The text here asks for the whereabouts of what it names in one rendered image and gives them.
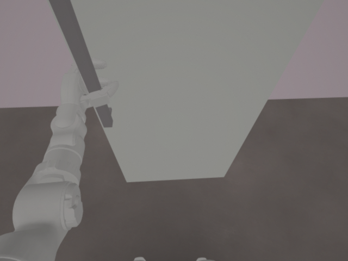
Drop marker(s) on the fridge door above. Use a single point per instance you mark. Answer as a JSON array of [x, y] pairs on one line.
[[193, 76]]

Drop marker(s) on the handle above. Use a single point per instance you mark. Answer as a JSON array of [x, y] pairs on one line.
[[66, 17]]

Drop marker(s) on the left robot forearm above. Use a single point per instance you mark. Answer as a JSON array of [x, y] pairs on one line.
[[65, 151]]

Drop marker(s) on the left robot upper arm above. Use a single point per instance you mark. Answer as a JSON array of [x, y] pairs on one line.
[[44, 213]]

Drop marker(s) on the robot left hand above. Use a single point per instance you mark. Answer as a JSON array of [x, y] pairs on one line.
[[73, 88]]

